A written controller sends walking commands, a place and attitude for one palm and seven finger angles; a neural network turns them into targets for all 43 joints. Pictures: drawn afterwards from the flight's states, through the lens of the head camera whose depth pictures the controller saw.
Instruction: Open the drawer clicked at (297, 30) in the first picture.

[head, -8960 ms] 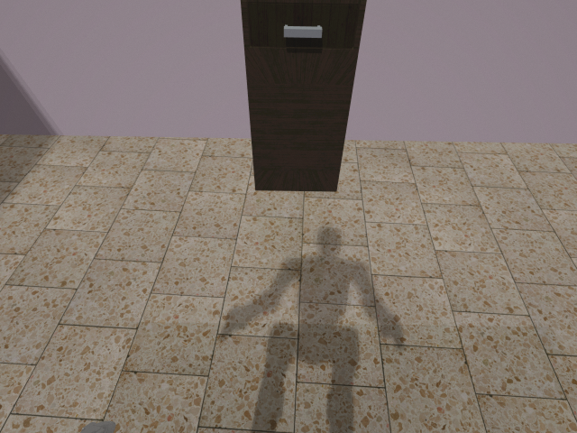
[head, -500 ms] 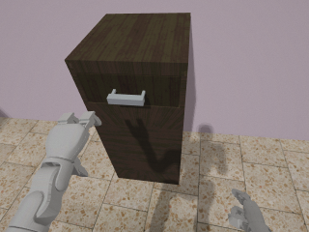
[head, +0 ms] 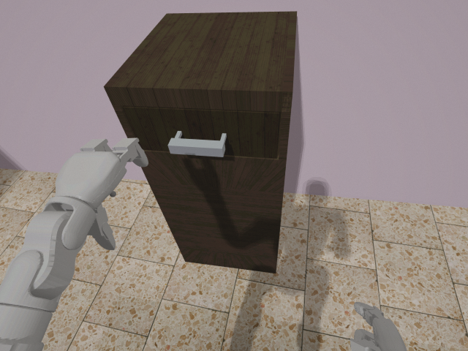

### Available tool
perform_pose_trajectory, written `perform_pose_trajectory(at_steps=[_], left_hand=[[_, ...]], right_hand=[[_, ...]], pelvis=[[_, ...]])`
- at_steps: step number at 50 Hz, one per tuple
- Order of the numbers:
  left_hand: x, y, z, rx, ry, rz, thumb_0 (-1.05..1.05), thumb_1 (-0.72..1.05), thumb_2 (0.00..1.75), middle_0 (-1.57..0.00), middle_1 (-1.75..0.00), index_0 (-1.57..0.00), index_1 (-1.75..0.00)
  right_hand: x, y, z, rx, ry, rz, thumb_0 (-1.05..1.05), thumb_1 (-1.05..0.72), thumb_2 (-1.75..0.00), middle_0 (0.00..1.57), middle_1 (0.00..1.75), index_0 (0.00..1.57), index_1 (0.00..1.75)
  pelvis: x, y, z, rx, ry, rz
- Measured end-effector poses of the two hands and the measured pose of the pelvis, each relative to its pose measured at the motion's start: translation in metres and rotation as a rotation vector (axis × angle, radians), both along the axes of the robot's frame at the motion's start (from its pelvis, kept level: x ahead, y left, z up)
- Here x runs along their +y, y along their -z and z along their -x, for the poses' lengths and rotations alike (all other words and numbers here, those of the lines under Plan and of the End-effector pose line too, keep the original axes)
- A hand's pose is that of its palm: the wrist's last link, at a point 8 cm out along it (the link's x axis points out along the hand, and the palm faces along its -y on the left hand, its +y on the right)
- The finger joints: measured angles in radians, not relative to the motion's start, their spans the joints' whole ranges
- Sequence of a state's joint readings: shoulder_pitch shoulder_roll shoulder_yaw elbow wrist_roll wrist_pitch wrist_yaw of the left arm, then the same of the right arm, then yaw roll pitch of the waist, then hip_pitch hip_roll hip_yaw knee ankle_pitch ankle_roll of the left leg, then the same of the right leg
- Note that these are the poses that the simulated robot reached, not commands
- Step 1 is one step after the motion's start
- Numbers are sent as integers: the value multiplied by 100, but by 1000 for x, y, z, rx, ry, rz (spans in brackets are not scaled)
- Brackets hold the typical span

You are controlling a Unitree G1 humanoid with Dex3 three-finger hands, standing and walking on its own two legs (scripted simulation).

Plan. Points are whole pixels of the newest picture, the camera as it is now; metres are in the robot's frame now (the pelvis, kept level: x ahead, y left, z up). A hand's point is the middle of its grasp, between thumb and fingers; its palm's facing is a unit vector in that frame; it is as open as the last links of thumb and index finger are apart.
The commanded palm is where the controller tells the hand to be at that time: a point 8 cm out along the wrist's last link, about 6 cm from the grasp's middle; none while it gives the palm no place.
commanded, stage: raise the hand with hooked fingers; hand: left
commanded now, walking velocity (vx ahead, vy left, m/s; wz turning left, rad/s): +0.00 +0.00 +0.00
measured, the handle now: (199, 141) +0.56 +0.17 +0.03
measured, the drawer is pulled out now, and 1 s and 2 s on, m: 0.00 0.00 0.00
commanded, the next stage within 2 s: move the hooked fingers above the handle in 0.18 s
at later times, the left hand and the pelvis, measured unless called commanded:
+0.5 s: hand (127, 191) +0.32 +0.22 +0.12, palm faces +0.03 -0.09 -1.00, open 13.8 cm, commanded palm +0.31 +0.22 +0.19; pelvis +0.00 -0.01 +0.00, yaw +1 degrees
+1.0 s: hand (159, 167) +0.39 +0.19 +0.10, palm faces +0.01 -0.07 -1.00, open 13.8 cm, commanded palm +0.38 +0.21 +0.17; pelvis +0.01 -0.01 +0.00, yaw -1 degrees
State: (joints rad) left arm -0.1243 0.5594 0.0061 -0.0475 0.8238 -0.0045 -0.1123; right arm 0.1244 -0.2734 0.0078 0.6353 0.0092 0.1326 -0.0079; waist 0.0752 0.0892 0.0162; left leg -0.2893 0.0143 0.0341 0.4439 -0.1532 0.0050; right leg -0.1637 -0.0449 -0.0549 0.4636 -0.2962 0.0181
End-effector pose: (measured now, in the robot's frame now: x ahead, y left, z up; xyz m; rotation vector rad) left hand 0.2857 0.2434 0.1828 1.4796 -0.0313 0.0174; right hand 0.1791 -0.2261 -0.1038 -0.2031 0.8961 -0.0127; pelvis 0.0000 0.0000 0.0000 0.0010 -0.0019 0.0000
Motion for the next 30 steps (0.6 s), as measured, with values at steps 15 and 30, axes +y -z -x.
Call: perform_pose_trajectory(at_steps=[15, 30], left_hand=[[1, -2, 2, -54, -34, -3, 0, -49, 30, -31, -120, -32, -120], [-24, 11, -30, -19, 39, -6, 0, -49, 30, -32, -120, -32, -120]], right_hand=[[-3, 3, 2, 4, 12, -9, 1, -91, -90, 20, 30, 20, 30], [-1, 0, -3, -9, 15, -3, 1, -91, -90, 20, 30, 20, 30]], pelvis=[[-4, 1, 3, 5, -3, 0], [-7, 2, 2, 20, -9, 0]])
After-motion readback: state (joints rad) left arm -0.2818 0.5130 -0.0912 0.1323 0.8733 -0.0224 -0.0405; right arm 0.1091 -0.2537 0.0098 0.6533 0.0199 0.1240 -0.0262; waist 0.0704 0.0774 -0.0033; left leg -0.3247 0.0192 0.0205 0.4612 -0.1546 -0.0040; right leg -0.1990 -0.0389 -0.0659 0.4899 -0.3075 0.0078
